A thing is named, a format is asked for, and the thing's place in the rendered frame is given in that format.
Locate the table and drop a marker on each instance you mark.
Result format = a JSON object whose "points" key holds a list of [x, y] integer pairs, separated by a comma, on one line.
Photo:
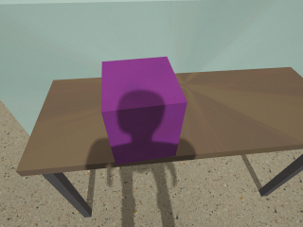
{"points": [[228, 113]]}

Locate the carton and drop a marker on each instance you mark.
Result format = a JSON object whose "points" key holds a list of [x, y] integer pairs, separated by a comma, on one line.
{"points": [[143, 108]]}

